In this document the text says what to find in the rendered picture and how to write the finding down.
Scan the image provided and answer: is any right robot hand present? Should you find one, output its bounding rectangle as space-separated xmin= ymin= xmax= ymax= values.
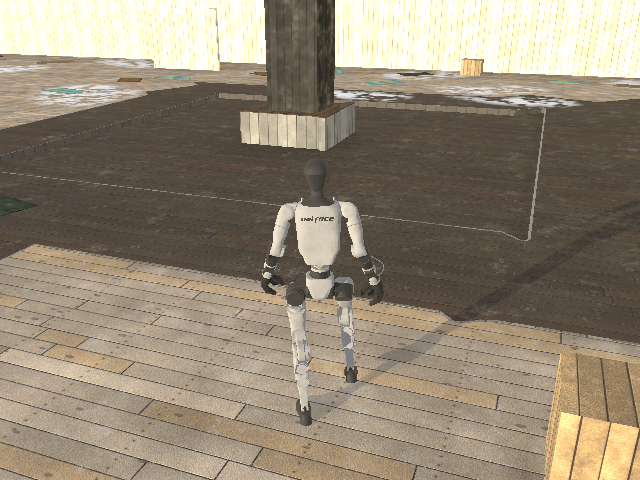
xmin=361 ymin=280 xmax=384 ymax=306

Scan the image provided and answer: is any robot right forearm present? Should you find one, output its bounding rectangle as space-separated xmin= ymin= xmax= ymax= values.
xmin=358 ymin=242 xmax=380 ymax=286

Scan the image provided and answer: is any left robot hand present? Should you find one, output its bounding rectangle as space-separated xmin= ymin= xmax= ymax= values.
xmin=261 ymin=275 xmax=284 ymax=295

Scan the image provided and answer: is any right robot shin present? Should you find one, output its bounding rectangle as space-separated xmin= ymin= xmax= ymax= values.
xmin=341 ymin=308 xmax=355 ymax=371

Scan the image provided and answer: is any left robot thigh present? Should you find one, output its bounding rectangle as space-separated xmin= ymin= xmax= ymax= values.
xmin=286 ymin=280 xmax=310 ymax=361

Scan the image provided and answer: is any right robot upper arm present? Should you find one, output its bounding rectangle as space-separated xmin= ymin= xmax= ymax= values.
xmin=338 ymin=201 xmax=367 ymax=258

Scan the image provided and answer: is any left robot upper arm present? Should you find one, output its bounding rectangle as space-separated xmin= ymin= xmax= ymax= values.
xmin=269 ymin=202 xmax=297 ymax=257

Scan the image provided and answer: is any robot left forearm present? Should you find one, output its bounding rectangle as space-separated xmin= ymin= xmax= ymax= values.
xmin=262 ymin=241 xmax=280 ymax=279

